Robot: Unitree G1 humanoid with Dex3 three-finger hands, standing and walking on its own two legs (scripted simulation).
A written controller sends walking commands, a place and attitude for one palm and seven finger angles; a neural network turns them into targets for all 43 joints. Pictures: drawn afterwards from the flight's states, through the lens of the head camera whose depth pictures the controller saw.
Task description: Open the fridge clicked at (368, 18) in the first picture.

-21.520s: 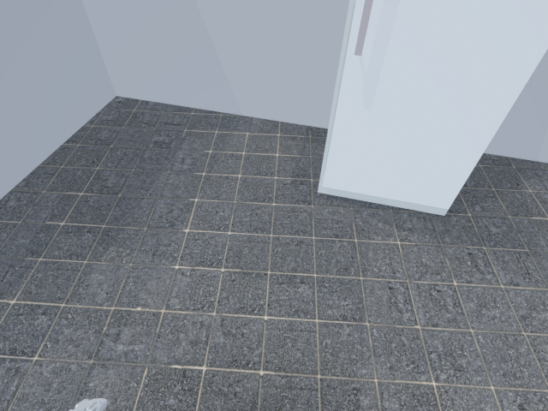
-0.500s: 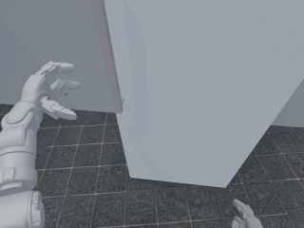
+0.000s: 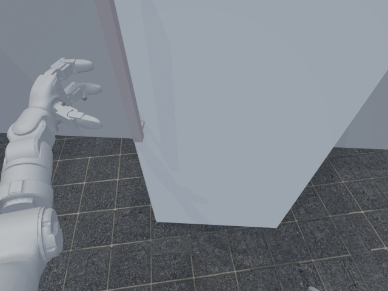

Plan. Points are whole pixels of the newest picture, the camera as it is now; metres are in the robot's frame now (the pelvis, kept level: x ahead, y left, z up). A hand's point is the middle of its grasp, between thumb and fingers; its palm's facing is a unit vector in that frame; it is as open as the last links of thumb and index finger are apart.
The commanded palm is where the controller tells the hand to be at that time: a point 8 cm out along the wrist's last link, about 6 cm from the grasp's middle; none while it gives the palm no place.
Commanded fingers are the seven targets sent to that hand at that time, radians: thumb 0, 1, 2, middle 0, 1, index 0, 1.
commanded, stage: move the hooked fingers beside the handle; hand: left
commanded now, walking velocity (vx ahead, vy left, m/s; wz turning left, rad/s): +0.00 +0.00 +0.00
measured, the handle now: (121, 50) +0.52 +0.15 +0.25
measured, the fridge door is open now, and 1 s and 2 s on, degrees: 0 0 0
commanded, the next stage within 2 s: feel for the door with the fingertips in 0.94 s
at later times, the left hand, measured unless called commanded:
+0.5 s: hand (96, 93) +0.46 +0.20 +0.18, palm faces -0.04 -1.00 -0.01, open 14.0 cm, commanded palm +0.44 +0.26 +0.18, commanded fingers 0.00 -0.50 0.30 -0.30 -1.20 -0.30 -1.20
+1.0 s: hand (98, 93) +0.46 +0.20 +0.18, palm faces -0.03 -1.00 +0.00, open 14.0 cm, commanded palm +0.44 +0.26 +0.18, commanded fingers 0.00 -0.50 0.30 -0.30 -1.20 -0.30 -1.20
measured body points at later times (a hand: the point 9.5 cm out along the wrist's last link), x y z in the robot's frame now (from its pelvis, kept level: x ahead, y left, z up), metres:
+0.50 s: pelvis +0.00 +0.00 +0.00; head +0.04 +0.00 +0.45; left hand +0.46 +0.26 +0.18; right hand +0.03 -0.27 -0.12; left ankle -0.01 +0.11 -0.74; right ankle -0.02 -0.12 -0.74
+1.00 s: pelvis +0.00 +0.00 +0.00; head +0.03 +0.00 +0.45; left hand +0.46 +0.25 +0.18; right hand +0.07 -0.27 -0.11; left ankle -0.01 +0.11 -0.74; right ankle -0.02 -0.12 -0.74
